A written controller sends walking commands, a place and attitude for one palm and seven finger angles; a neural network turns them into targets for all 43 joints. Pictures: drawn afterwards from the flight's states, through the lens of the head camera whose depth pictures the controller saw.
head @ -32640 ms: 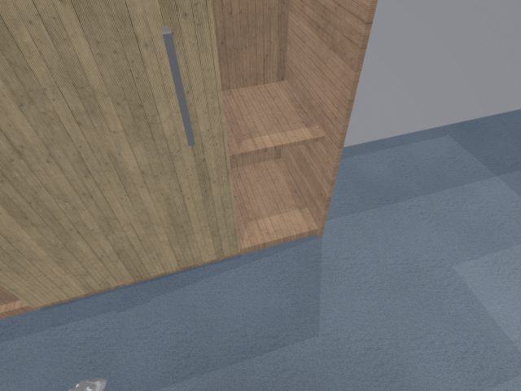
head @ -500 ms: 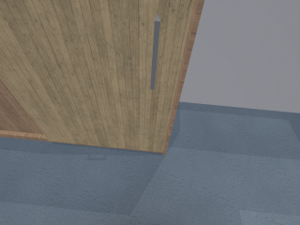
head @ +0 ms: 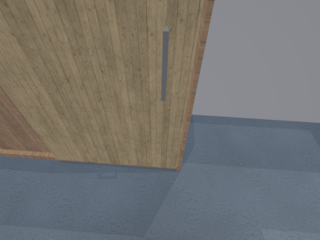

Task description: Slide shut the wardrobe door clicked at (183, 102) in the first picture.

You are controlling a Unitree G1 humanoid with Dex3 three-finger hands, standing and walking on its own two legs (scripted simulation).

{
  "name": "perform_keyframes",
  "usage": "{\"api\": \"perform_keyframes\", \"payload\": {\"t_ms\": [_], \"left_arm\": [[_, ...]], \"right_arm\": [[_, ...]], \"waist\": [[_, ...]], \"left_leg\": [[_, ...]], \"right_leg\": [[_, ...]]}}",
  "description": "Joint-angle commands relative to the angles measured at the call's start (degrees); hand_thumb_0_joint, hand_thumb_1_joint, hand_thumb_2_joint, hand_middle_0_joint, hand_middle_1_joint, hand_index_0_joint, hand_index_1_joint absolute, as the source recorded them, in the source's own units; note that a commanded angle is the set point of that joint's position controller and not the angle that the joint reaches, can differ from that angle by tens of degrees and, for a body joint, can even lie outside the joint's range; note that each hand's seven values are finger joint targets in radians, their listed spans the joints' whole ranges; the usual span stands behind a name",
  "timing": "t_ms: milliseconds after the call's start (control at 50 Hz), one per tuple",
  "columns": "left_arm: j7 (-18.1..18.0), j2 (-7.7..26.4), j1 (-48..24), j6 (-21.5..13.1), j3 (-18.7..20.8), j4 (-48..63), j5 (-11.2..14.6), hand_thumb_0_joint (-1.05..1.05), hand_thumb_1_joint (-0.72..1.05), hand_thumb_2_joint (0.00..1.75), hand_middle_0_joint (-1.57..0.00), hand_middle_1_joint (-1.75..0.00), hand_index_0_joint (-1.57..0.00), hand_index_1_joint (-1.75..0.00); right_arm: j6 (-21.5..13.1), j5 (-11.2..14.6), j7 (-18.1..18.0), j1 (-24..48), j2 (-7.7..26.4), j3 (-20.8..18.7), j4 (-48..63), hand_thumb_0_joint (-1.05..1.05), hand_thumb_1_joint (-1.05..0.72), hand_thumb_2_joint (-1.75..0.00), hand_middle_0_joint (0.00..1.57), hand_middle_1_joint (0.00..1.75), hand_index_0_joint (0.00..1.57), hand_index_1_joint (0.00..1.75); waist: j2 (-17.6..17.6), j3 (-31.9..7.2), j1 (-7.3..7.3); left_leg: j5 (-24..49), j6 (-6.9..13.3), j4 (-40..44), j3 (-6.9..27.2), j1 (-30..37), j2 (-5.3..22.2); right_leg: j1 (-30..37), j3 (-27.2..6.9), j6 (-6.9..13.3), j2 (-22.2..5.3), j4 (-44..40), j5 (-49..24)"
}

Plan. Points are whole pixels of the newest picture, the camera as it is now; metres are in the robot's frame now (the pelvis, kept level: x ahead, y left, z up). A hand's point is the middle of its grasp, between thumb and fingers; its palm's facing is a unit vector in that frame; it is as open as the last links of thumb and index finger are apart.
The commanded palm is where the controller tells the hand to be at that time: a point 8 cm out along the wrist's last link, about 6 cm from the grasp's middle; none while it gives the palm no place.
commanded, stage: let the arm hang, fingers relaxed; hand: left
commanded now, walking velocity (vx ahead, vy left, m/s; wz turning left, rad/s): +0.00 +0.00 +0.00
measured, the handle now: (164, 67) +0.66 +0.02 +0.08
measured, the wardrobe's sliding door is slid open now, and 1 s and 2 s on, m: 0.01 0.01 0.01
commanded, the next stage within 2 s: look to check the result in 0.12 s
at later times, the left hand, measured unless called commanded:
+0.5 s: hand out of the picture +0.01 +0.16 -0.18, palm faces +0.01 -0.98 -0.19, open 7.4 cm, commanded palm none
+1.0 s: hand out of the picture +0.04 +0.15 -0.17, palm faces +0.00 -0.98 -0.21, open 7.4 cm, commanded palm none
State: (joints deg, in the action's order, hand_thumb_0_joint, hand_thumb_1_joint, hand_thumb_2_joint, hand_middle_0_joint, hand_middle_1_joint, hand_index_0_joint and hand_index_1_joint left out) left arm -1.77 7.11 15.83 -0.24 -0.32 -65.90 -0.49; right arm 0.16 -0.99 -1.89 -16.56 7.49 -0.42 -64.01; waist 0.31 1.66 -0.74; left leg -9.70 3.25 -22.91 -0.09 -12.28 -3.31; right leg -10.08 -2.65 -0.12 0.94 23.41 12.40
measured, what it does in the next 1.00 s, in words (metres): stands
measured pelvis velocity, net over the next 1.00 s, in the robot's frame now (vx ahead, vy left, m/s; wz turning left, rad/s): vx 0.03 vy -0.02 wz -0.01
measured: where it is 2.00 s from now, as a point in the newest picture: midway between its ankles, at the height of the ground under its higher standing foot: outside the picture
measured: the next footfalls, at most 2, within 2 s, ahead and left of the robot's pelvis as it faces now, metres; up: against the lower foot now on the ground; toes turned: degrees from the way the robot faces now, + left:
none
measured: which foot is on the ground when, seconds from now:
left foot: down 0.00-1.00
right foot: down 0.00-1.00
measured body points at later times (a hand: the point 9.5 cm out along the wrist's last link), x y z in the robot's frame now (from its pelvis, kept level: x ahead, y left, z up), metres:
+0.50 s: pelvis +0.01 -0.01 +0.00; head +0.03 -0.02 +0.45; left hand +0.01 +0.21 -0.16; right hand +0.01 -0.24 -0.16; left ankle +0.03 +0.08 -0.74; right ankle +0.00 -0.12 -0.74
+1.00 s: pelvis +0.03 -0.02 +0.00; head +0.04 -0.03 +0.45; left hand +0.04 +0.21 -0.16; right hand +0.04 -0.25 -0.16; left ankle +0.03 +0.08 -0.74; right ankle +0.00 -0.12 -0.74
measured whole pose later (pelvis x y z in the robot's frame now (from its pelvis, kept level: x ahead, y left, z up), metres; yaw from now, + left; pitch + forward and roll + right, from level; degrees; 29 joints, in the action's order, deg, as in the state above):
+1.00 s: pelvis +0.03 -0.02 +0.00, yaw -1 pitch -1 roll +0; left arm -1.9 9.1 13.3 -0.8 0.0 -66.0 -0.1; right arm -0.1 -0.9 -2.2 -12.8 9.5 -0.2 -65.2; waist 0.6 2.9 -0.8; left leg -11.6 1.3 -21.7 0.2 -9.1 -1.4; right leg -6.6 -2.6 1.8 2.8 21.1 13.4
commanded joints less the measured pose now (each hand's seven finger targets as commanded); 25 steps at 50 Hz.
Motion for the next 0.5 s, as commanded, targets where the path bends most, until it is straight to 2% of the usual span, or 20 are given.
{"api": "perform_keyframes", "payload": {"t_ms": [0,160,220,280,400,480], "left_arm": [[-0.4,5.9,4.3,-0.5,1.2,1.0,-0.1,0.0,0.9,0.9,-0.2,-0.3,-0.2,-0.3],[-0.4,6.2,3.9,-0.3,1.2,0.9,-0.2,0.0,0.9,0.9,-0.2,-0.3,-0.2,-0.3],[-0.3,6.4,3.5,-0.4,1.3,0.9,-0.1,0.0,0.9,0.9,-0.2,-0.3,-0.2,-0.3],[-0.4,6.7,3.3,-0.6,1.3,0.9,0.0,0.0,0.9,0.9,-0.2,-0.3,-0.2,-0.3],[-0.4,7.0,2.7,-0.6,1.2,0.7,0.1,0.0,0.9,0.9,-0.2,-0.3,-0.2,-0.3],[-0.5,7.1,2.6,-0.7,1.2,0.7,0.1,0.0,0.9,0.9,-0.2,-0.3,-0.2,-0.3]], "right_arm": [[-0.7,0.2,-0.7,-3.6,6.0,-0.9,1.3,0.0,-0.9,-0.9,0.2,0.3,0.2,0.3],[-0.5,0.1,-0.7,-3.0,6.2,-0.9,1.3,0.0,-0.9,-0.9,0.2,0.3,0.2,0.3],[-0.5,0.1,-0.7,-2.9,6.6,-0.9,1.2,0.0,-0.9,-0.9,0.2,0.3,0.2,0.3],[-0.7,0.2,-0.7,-2.7,6.5,-0.8,1.1,0.0,-0.9,-0.9,0.2,0.3,0.2,0.3],[-0.5,0.2,-0.8,-1.8,6.8,-0.7,0.7,0.0,-0.9,-0.9,0.2,0.3,0.2,0.3],[-0.7,0.2,-0.8,-1.5,7.1,-0.7,0.5,0.0,-0.9,-0.9,0.2,0.3,0.2,0.3]], "waist": [[0.0,2.8,0.16],[0.2,3.9,0.13],[0.0,2.9,0.08],[-1.2,1.8,0.16],[0.0,2.7,0.01],[-0.8,1.2,0.07]], "left_leg": [[-1.5,-0.1,5.3,7.7,1.2,7.9],[-3.2,-0.2,5.6,7.9,0.9,8.0],[-2.5,-0.2,5.5,7.8,1.4,8.0],[1.4,-0.3,4.3,7.2,2.6,7.9],[2.5,-0.7,4.0,6.6,3.4,8.0],[4.2,-0.7,3.7,6.4,4.4,8.2]], "right_leg": [[-3.9,-4.1,2.9,-4.7,-4.9,0.0],[-4.4,-4.1,3.0,-4.5,-5.4,1.6],[-3.7,-4.3,3.0,-4.6,-5.4,1.1],[-2.8,-4.3,2.9,-4.9,-5.5,-1.0],[-3.4,-4.8,3.0,-5.0,-6.0,-1.4],[-2.3,-4.6,2.9,-5.1,-5.8,-2.9]]}}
